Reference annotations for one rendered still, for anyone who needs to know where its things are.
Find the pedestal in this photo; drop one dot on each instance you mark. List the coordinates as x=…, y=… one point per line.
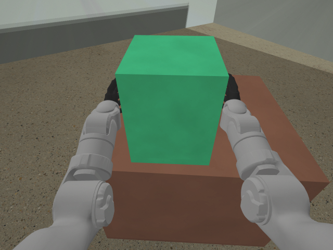
x=201, y=203

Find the carton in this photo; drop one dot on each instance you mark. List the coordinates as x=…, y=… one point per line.
x=171, y=90

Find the robot left forearm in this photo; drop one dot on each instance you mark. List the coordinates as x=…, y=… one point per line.
x=93, y=157

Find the robot right forearm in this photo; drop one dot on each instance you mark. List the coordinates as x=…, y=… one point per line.
x=249, y=143

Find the left robot upper arm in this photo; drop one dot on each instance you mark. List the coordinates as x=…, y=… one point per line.
x=81, y=208

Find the robot right hand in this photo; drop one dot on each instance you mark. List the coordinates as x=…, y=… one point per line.
x=231, y=90

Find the right robot upper arm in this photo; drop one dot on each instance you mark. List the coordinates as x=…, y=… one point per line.
x=280, y=206

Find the robot left hand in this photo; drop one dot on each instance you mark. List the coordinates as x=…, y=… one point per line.
x=112, y=93

